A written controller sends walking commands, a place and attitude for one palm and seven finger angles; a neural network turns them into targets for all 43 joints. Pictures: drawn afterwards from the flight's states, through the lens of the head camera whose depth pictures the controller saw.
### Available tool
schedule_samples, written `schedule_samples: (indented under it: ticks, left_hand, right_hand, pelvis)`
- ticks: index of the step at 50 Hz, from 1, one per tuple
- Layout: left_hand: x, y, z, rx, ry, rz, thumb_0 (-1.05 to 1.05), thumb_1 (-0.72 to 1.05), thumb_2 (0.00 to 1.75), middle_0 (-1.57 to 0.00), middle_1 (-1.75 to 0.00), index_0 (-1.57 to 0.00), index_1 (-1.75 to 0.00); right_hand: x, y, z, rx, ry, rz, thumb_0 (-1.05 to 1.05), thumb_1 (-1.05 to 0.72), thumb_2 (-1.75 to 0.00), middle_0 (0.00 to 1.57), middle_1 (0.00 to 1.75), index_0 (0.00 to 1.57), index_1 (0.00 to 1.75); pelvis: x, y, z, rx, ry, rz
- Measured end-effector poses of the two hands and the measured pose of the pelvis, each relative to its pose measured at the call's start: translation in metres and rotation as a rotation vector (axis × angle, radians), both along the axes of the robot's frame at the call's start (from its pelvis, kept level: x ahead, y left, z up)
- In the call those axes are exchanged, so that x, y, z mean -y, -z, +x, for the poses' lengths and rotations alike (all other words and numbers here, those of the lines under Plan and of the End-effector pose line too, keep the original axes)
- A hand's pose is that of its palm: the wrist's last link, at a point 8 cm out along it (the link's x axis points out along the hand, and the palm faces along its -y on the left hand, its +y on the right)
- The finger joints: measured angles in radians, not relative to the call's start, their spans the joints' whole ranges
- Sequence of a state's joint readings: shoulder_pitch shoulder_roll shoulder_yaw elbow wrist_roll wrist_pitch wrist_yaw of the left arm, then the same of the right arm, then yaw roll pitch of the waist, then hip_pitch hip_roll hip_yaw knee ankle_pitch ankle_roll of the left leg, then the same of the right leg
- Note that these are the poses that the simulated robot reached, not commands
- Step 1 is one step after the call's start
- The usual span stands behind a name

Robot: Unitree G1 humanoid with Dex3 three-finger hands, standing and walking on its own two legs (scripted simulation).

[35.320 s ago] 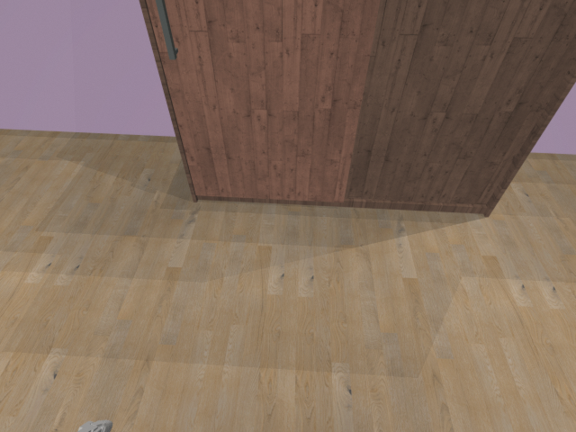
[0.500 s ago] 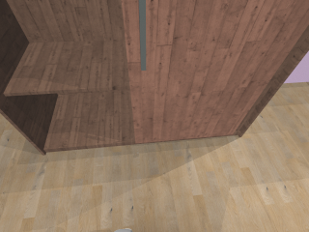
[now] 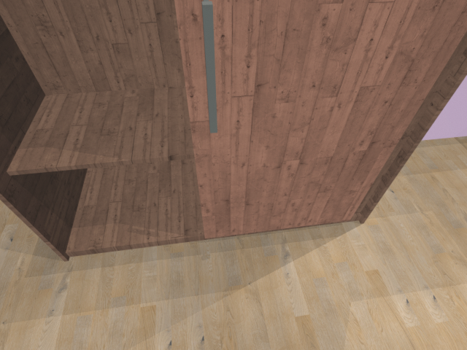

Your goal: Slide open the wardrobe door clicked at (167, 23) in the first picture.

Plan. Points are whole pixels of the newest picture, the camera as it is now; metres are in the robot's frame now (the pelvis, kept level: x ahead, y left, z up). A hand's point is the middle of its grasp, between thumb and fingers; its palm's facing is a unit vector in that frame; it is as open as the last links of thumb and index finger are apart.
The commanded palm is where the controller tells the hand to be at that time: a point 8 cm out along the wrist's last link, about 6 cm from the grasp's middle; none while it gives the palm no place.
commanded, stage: let the arm hang, fingers relaxed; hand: left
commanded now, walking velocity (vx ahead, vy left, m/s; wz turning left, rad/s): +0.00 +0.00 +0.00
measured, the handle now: (210, 74) +0.68 +0.09 +0.12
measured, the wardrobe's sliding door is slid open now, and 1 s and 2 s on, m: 0.63 0.63 0.63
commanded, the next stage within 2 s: look to check the result in 0.22 s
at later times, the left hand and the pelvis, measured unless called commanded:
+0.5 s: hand out of the picture +0.01 +0.17 -0.18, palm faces +0.00 -0.98 -0.18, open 7.4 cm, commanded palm none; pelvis +0.01 +0.00 +0.00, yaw +0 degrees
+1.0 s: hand out of the picture +0.01 +0.17 -0.18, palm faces +0.00 -0.98 -0.18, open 7.4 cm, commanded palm none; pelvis +0.01 +0.00 +0.00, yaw +0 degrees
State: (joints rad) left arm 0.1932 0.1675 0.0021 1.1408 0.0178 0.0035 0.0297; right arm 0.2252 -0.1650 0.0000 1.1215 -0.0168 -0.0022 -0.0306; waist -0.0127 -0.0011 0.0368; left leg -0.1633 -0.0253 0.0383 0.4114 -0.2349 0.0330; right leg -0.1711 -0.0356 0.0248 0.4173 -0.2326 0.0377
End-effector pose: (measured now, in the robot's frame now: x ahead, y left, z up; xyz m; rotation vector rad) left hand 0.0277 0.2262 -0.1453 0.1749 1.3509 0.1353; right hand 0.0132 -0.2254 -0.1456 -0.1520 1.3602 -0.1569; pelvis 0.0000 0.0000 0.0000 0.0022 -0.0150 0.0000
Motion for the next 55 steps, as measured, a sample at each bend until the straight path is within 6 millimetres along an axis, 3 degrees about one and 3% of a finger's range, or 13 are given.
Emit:
schedule_samples:
  ticks: [7,28,55]
  left_hand:
    - [0.001,0.0,0.002,0.001,0.0,-0.004,0.0,0.92,0.9,-0.2,-0.3,-0.2,-0.3]
    - [0.012,0.003,-0.023,-0.079,-0.024,-0.028,0.0,0.91,0.9,-0.2,-0.3,-0.2,-0.3]
    - [0.01,0.003,-0.017,-0.061,-0.019,-0.023,0.0,0.91,0.9,-0.2,-0.3,-0.2,-0.3]
  right_hand:
    - [0.001,-0.001,0.003,-0.003,-0.002,-0.001,0.01,-0.92,-0.9,0.2,0.3,0.2,0.3]
    - [-0.006,0.0,-0.012,-0.064,0.008,0.014,0.01,-0.91,-0.9,0.2,0.3,0.2,0.3]
    - [-0.001,-0.002,-0.008,-0.05,0.004,0.004,0.01,-0.91,-0.9,0.2,0.3,0.2,0.3]
  pelvis:
    - [0.001,-0.001,0.003,0.0,0.001,-0.001]
    - [0.003,-0.001,0.007,0.001,0.0,-0.002]
    - [0.004,-0.001,0.006,0.0,0.0,-0.002]
